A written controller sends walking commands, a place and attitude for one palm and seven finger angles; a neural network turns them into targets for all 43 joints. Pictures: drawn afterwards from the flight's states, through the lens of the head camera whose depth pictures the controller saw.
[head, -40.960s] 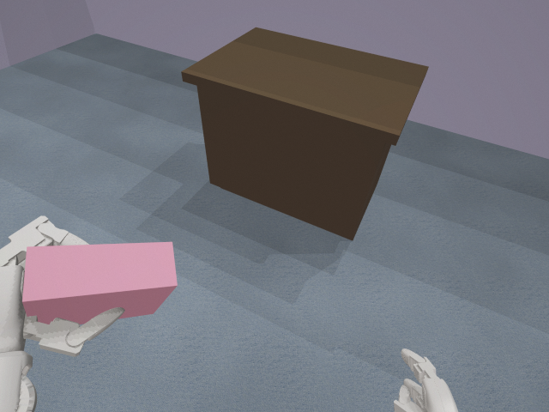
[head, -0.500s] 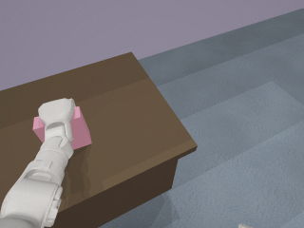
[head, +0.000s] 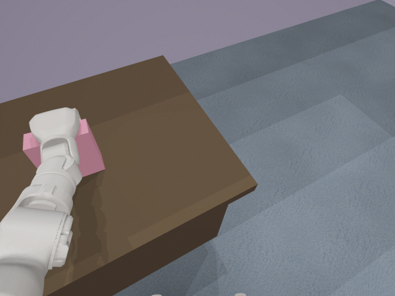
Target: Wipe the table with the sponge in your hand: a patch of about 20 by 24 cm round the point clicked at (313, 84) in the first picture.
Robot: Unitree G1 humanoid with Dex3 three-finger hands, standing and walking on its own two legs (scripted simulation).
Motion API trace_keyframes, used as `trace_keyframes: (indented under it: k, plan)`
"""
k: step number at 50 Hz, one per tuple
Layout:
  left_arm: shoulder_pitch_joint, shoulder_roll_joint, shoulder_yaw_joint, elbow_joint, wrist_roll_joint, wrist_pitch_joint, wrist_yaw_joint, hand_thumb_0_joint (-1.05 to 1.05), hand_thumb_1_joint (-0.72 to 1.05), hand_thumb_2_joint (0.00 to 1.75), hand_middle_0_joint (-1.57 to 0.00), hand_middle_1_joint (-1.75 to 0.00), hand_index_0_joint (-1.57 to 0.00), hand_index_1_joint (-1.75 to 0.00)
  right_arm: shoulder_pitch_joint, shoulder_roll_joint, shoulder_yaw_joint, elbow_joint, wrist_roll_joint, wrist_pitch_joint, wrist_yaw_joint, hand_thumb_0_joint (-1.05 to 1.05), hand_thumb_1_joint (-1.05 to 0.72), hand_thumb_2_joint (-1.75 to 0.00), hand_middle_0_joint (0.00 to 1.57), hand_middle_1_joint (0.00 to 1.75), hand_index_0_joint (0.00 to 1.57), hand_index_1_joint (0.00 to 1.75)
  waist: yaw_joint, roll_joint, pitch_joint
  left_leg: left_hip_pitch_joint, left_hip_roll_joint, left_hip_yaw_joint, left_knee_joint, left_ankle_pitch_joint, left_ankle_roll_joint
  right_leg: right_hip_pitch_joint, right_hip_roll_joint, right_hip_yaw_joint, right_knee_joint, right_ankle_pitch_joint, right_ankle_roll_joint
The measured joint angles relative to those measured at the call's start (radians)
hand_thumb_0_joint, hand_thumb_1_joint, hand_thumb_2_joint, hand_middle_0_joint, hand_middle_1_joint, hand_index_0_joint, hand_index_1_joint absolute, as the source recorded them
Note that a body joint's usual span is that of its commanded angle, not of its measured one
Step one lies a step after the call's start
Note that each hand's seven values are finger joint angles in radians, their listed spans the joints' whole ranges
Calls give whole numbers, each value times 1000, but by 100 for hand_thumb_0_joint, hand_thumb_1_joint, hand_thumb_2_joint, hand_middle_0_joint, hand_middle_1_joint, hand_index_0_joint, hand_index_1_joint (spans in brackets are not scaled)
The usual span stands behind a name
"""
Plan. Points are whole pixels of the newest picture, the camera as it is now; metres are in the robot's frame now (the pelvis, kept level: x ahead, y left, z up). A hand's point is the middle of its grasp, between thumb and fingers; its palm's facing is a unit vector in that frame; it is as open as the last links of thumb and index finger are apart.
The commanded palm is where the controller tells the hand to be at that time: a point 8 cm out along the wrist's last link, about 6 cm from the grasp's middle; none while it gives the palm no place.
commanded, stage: slide back across to the first lane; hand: left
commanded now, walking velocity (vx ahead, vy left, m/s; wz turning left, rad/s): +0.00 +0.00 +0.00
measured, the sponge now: (72, 159) +0.42 +0.31 -0.03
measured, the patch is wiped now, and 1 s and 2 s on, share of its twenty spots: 1.00 1.00 1.00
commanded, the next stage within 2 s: wipe back along the first lane in 0.68 s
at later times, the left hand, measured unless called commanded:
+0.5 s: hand (48, 144) +0.42 +0.34 +0.03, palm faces -0.12 -0.02 -0.99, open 9.6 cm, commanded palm +0.39 +0.33 +0.07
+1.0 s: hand (28, 156) +0.39 +0.37 +0.02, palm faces -0.11 -0.01 -0.99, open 9.6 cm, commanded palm +0.37 +0.34 +0.06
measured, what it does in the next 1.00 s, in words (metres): stands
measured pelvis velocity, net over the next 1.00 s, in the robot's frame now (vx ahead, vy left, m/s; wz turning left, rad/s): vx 0.03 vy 0.01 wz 0.01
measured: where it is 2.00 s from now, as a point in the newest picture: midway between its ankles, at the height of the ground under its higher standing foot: outside the picture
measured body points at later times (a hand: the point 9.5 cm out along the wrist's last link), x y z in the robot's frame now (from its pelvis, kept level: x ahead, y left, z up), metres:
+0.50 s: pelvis +0.02 +0.00 +0.01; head +0.09 +0.00 +0.45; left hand +0.42 +0.33 +0.08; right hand +0.08 -0.27 -0.13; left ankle +0.00 +0.13 -0.72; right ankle +0.02 -0.15 -0.72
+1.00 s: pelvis +0.03 +0.01 +0.01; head +0.09 +0.01 +0.45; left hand +0.39 +0.36 +0.08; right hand +0.13 -0.26 -0.12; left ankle +0.00 +0.13 -0.72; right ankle +0.02 -0.15 -0.72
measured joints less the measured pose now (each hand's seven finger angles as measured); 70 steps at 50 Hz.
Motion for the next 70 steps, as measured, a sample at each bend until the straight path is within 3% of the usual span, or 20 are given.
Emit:
trace_keyframes:
  k: [7,19,32,45,59,70]
  plan:
    - [0,27,25,-3,2,-12,-8,1,-53,114,-81,-138,-81,-139,24,-1,-6,-2,-4,5,6,1,-91,-89,20,30,20,30,-9,4,-3,-18,5,4,10,-6,2,-15,5,5,-1,3,2]
    - [92,42,68,-66,2,-39,-7,0,-51,114,-78,-141,-79,-142,33,1,-4,0,7,13,11,1,-91,-89,20,30,20,30,-9,4,6,54,5,7,-27,-8,2,55,5,5,-37,0,1]
    - [194,81,101,-139,5,-108,-49,0,-50,113,-77,-141,-78,-143,0,-12,-16,-19,7,18,10,1,-91,-89,20,30,20,30,27,4,6,103,5,-5,-50,-19,0,111,5,-9,-64,-13,1]
    - [247,110,110,-201,5,-150,-65,0,-50,113,-77,-142,-77,-143,-19,-19,-29,-32,6,28,8,1,-91,-89,20,30,20,30,45,2,16,106,1,-15,-43,-28,4,126,1,-19,-72,-18,2]
    - [399,32,47,-392,-47,-61,-26,-1,-48,113,-75,-144,-75,-146,-18,3,-26,-33,13,49,20,1,-91,-89,20,30,20,30,68,20,0,142,-13,-4,-39,-37,20,165,-12,-9,-76,-21,5]
    - [450,-23,-14,-484,-47,18,-34,-1,-47,112,-74,-144,-75,-146,-71,12,-2,-67,16,49,12,1,-91,-89,20,30,20,30,88,14,5,177,-26,-8,-46,-30,25,198,-24,-12,-73,-22,-1]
